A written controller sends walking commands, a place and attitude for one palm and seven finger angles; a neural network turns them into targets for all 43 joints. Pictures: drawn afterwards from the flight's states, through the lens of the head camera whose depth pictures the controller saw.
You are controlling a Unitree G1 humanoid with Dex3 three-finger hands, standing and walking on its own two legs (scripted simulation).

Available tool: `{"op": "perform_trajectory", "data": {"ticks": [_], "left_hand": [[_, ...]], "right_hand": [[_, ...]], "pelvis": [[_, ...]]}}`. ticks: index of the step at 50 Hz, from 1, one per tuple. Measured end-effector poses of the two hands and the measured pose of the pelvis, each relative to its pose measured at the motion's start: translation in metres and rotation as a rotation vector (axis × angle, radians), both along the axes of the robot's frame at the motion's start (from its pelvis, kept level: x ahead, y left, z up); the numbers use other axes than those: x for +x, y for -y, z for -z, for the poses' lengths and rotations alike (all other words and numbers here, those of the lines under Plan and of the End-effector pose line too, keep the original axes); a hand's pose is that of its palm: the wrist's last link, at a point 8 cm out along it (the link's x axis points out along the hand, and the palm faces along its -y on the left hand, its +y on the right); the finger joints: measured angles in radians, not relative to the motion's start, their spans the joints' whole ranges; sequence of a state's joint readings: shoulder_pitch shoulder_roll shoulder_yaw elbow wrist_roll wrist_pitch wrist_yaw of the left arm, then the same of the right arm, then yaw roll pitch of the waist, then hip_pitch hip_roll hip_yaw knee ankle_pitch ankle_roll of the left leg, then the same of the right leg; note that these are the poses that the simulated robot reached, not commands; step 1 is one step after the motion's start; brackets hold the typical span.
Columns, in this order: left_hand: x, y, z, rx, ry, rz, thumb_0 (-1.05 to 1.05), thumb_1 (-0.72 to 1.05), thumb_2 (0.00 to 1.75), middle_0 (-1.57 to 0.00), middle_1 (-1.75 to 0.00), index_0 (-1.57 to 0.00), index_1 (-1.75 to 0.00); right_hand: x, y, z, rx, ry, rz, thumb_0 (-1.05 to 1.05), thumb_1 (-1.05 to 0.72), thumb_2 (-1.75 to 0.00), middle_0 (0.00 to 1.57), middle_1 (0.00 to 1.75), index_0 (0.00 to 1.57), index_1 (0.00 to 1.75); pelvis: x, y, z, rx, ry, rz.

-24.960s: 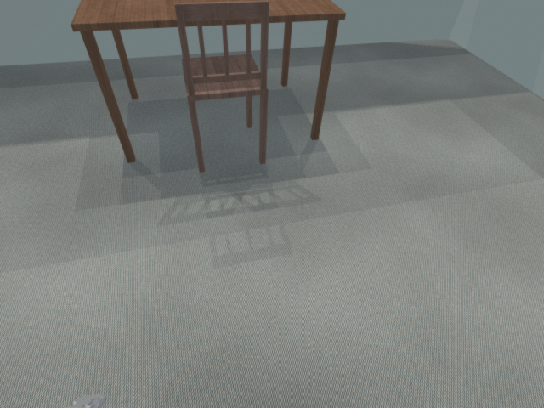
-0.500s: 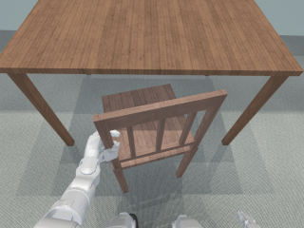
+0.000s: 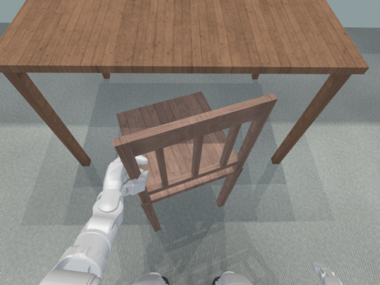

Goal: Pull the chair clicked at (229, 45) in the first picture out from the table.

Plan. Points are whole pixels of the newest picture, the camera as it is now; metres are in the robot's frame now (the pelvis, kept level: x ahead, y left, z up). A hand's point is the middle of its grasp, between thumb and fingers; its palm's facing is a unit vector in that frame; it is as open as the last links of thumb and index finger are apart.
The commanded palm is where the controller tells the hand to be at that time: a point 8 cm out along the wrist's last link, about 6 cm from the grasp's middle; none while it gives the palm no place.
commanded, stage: step backward, pulling the chair out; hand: left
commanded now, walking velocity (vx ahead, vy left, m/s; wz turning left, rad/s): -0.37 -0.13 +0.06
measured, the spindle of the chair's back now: (196, 156) +0.43 -0.01 -0.10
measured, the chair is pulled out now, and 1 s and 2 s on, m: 0.15 0.39 0.54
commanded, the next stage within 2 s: stop walking, hand still on the chair in 1.14 s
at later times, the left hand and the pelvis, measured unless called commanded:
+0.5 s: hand (148, 234) +0.22 +0.09 -0.06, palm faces +0.05 -0.98 -0.19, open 5.6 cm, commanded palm +0.20 +0.15 -0.07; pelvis -0.11 -0.03 +0.01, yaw +2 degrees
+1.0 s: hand out of the picture +0.09 +0.10 -0.06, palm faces -0.05 -0.98 -0.21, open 5.6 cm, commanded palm +0.07 +0.15 -0.06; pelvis -0.25 -0.01 +0.01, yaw +2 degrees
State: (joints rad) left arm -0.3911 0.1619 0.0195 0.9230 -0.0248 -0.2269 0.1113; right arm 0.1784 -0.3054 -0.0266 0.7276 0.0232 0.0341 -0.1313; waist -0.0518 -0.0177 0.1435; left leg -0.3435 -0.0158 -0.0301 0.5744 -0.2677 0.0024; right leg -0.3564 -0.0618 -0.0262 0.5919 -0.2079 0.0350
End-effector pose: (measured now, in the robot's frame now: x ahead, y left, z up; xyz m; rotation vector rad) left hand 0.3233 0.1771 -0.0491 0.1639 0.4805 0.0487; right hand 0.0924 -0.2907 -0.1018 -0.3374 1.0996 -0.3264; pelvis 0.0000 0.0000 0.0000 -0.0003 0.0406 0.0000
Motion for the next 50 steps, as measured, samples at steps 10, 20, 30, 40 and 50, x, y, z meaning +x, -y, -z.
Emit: {"op": "perform_trajectory", "data": {"ticks": [10, 20, 30, 40, 50], "left_hand": [[-0.04, 0.009, -0.001, -0.005, -0.006, 0.01, 0.02, 0.64, 0.68, -0.21, -1.2, -0.5, -1.45], [-0.102, 0.029, -0.004, 0.031, -0.046, -0.053, 0.0, 0.62, 0.68, -0.21, -1.15, -0.5, -1.45], [-0.143, 0.031, -0.006, 0.017, -0.061, 0.001, 0.0, 0.62, 0.69, -0.17, -1.16, -0.5, -1.45], [-0.202, 0.023, -0.009, 0.037, -0.026, 0.104, 0.01, 0.66, 0.75, -0.13, -1.19, -0.45, -1.42], [-0.254, 0.025, -0.011, 0.043, -0.05, 0.046, 0.02, 0.65, 0.77, -0.14, -1.16, -0.47, -1.4]], "right_hand": [[-0.023, -0.041, 0.001, 0.174, 0.069, -0.052, 0.01, -0.9, -0.9, 0.2, 0.3, 0.2, 0.3], [-0.076, -0.022, 0.026, 0.234, 0.015, -0.025, 0.01, -0.9, -0.9, 0.2, 0.3, 0.21, 0.3], [-0.114, 0.01, 0.007, 0.049, 0.026, -0.062, 0.01, -0.91, -0.9, 0.2, 0.3, 0.2, 0.3], [-0.172, -0.046, 0.012, 0.176, 0.034, -0.078, 0.01, -0.91, -0.9, 0.19, 0.3, 0.2, 0.3], [-0.232, -0.062, 0.03, 0.268, -0.004, -0.075, 0.01, -0.9, -0.9, 0.2, 0.3, 0.21, 0.3]], "pelvis": [[-0.039, 0.013, -0.006, -0.029, -0.008, 0.039], [-0.087, 0.038, -0.008, 0.012, 0.006, 0.03], [-0.142, 0.017, -0.004, 0.035, -0.017, -0.076], [-0.19, 0.006, -0.004, -0.003, -0.001, -0.042], [-0.248, 0.011, -0.009, 0.027, 0.017, -0.036]]}}
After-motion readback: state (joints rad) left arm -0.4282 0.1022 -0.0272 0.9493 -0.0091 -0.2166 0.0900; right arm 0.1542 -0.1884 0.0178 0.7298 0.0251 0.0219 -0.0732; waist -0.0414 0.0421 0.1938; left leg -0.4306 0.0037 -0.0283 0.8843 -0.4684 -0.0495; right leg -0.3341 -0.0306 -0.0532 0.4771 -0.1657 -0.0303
